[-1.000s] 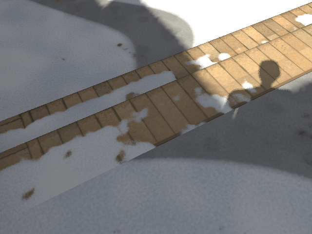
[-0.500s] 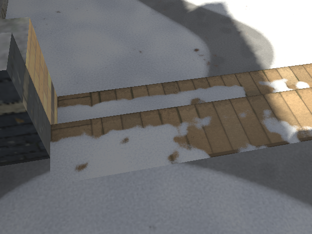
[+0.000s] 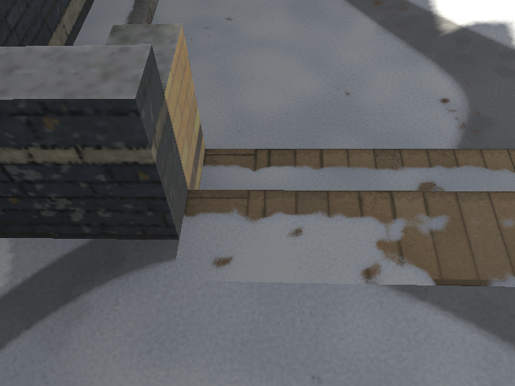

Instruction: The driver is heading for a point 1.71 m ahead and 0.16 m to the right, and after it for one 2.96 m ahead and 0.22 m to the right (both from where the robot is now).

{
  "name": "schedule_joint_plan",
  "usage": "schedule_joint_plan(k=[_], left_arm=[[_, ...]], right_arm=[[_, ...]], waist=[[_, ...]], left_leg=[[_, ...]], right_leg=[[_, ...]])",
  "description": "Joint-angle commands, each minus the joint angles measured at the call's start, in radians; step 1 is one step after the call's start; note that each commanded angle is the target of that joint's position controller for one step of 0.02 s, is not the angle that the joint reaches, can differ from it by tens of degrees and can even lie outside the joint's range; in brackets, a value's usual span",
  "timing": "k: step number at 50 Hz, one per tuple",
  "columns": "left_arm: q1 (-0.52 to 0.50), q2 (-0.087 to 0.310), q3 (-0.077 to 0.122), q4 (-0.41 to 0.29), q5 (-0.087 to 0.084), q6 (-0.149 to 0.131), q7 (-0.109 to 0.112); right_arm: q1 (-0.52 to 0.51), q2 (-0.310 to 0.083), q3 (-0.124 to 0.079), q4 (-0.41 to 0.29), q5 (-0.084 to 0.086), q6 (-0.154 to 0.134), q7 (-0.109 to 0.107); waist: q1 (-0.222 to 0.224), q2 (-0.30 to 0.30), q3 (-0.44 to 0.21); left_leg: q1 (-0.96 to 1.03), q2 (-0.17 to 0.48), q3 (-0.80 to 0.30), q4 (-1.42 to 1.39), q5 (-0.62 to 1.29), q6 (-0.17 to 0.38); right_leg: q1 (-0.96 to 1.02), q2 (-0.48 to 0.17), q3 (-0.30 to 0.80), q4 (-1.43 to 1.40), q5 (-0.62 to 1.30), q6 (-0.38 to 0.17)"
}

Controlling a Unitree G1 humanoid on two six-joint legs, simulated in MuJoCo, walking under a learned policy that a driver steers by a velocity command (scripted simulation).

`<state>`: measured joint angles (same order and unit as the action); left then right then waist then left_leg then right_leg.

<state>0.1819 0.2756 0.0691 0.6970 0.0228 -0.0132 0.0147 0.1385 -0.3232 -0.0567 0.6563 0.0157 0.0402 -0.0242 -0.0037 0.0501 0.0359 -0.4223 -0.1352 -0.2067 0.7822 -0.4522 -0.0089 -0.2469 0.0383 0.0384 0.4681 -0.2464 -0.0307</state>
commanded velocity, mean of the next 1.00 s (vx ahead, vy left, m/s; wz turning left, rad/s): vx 0.00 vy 0.00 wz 0.07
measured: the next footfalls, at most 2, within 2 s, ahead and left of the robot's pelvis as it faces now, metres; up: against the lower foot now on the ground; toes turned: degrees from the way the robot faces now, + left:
left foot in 0.26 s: +0.00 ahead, +0.16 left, +0.00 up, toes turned -2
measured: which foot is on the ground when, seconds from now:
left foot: up 0.00-0.24, down 0.26-1.00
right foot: down 0.00-1.00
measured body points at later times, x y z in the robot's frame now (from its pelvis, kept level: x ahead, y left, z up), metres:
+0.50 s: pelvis -0.02 +0.03 +0.00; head -0.01 +0.04 +0.45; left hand +0.10 +0.30 -0.12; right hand +0.10 -0.22 -0.12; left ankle -0.04 +0.16 -0.74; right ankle +0.00 -0.11 -0.74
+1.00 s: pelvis -0.02 +0.03 +0.00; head -0.01 +0.03 +0.45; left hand +0.03 +0.30 -0.14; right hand +0.06 -0.23 -0.14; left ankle -0.04 +0.16 -0.74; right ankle +0.00 -0.11 -0.74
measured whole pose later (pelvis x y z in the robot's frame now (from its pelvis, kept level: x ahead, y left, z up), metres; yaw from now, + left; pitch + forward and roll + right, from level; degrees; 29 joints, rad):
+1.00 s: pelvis -0.02 +0.03 +0.00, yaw +1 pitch -2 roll +0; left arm 0.22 0.24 0.04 0.97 -0.01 0.03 0.06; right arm 0.24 -0.24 -0.01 0.93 -0.01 -0.03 -0.02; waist 0.00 0.00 0.04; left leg -0.16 -0.01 -0.06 0.48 -0.29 -0.02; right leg -0.22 -0.02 0.04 0.49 -0.24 0.03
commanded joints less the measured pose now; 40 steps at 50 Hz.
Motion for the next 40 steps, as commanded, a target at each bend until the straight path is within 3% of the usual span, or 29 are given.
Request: schedule_joint_plan(k=[1, 2, 5, 8, 10, 12, 13, 14, 15, 16, 17, 20, 23, 31, 40], left_arm=[[-0.097, 0.131, 0.024, -0.096, -0.011, -0.022, 0.006], [-0.1, 0.105, 0.013, -0.09, -0.029, -0.025, 0.008], [-0.064, 0.071, -0.006, -0.064, -0.022, -0.017, 0.013], [-0.049, 0.103, 0.0, -0.052, -0.022, -0.003, 0.016], [-0.016, 0.141, 0.009, -0.037, -0.028, 0.011, 0.015], [-0.013, 0.134, 0.003, -0.02, -0.043, 0.016, 0.013], [0.018, 0.128, 0.001, -0.008, -0.041, 0.007, 0.011], [0.036, 0.115, -0.006, -0.012, -0.02, -0.011, 0.004], [0.054, 0.095, -0.008, -0.012, -0.011, -0.024, -0.002], [-0.006, 0.098, -0.013, -0.008, -0.007, -0.026, 0.0], [-0.043, 0.093, -0.012, -0.008, -0.013, -0.021, 0.004], [-0.04, 0.083, -0.012, 0.011, -0.023, 0.017, 0.021], [-0.022, 0.085, -0.01, 0.031, -0.02, 0.035, 0.03], [0.004, 0.096, -0.003, 0.106, -0.024, 0.036, 0.035], [0.034, 0.095, -0.003, 0.181, -0.027, 0.036, 0.042]], right_arm=[[0.082, -0.16, -0.064, -0.01, 0.0, -0.009, -0.01], [0.087, -0.133, -0.057, 0.0, -0.006, 0.001, -0.013], [0.061, -0.059, -0.032, -0.002, 0.002, 0.004, -0.008], [0.013, -0.017, -0.008, -0.011, -0.003, -0.003, 0.003], [0.015, -0.044, -0.015, -0.002, 0.007, -0.01, 0.007], [0.076, -0.048, -0.017, 0.035, 0.002, -0.019, 0.01], [0.086, -0.074, -0.02, 0.041, -0.009, -0.022, 0.008], [0.1, -0.135, -0.032, 0.037, -0.019, -0.022, -0.001], [0.083, -0.155, -0.039, 0.053, -0.016, -0.018, -0.002], [0.07, -0.092, -0.027, 0.05, -0.016, -0.019, 0.004], [0.063, -0.055, -0.014, 0.055, -0.025, -0.024, 0.006], [0.06, -0.048, -0.004, 0.07, -0.036, -0.054, 0.008], [0.066, -0.041, 0.006, 0.09, -0.031, -0.075, 0.014], [0.074, -0.039, 0.017, 0.132, -0.028, -0.086, 0.011], [0.089, -0.025, 0.023, 0.19, -0.024, -0.082, 0.008]], waist=[[-0.055, -0.144, -0.074], [-0.045, -0.151, -0.058], [-0.026, -0.197, -0.068], [0.011, -0.241, -0.082], [0.029, -0.244, -0.072], [-0.008, -0.213, -0.058], [-0.003, -0.182, -0.069], [0.02, -0.075, -0.108], [0.054, 0.05, -0.125], [0.012, 0.035, -0.115], [0.005, 0.018, -0.09], [0.005, 0.018, -0.022], [0.013, 0.032, -0.005], [0.007, -0.023, -0.007], [0.005, -0.041, -0.012]], left_leg=[[-0.085, 0.037, -0.018, 0.36, -0.067, -0.053], [-0.105, 0.037, -0.027, 0.38, -0.014, -0.072], [-0.037, 0.06, 0.028, 0.232, 0.04, -0.104], [0.088, 0.131, 0.125, -0.048, 0.021, -0.112], [0.139, 0.125, 0.165, -0.185, 0.045, -0.105], [0.25, 0.122, 0.184, -0.454, 0.278, -0.072], [0.324, 0.147, 0.141, -0.48, 0.395, -0.048], [0.404, 0.227, 0.067, -0.406, 0.641, -0.017], [0.372, 0.232, 0.075, -0.338, 0.608, 0.032], [0.3, 0.222, 0.065, -0.361, 0.458, 0.052], [0.256, 0.217, 0.057, -0.387, 0.369, 0.048], [0.181, 0.2, 0.067, -0.406, 0.299, 0.031], [0.136, 0.199, 0.062, -0.419, 0.251, 0.029], [0.149, 0.184, 0.077, -0.419, 0.235, 0.03], [0.164, 0.16, 0.109, -0.413, 0.25, 0.022]], right_leg=[[0.069, -0.326, 0.285, -0.17, 0.33, -0.204], [0.092, -0.298, 0.25, -0.157, 0.336, -0.186], [0.133, -0.235, 0.151, -0.146, 0.384, -0.175], [0.158, -0.221, 0.135, -0.127, 0.369, -0.17], [0.157, -0.234, 0.164, -0.103, 0.381, -0.175], [0.124, -0.215, 0.151, -0.068, 0.41, -0.138], [0.088, -0.203, 0.15, -0.061, 0.391, -0.095], [0.038, -0.164, 0.105, -0.017, 0.334, -0.043], [0.043, -0.09, 0.022, -0.028, 0.193, 0.005], [0.084, -0.067, -0.01, -0.009, 0.129, 0.043], [0.092, -0.066, -0.015, -0.001, 0.115, 0.054], [0.089, -0.063, -0.009, 0.004, 0.14, 0.044], [0.116, -0.066, -0.001, 0.001, 0.137, 0.046], [0.115, -0.072, 0.006, -0.016, 0.16, 0.057], [0.11, -0.073, 0.008, -0.027, 0.17, 0.049]])
Keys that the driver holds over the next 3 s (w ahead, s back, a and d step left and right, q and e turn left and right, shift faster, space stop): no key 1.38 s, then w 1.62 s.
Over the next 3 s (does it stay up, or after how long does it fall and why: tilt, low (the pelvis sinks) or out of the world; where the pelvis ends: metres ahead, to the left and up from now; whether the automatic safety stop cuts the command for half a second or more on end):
stays up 0.71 0.03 0.00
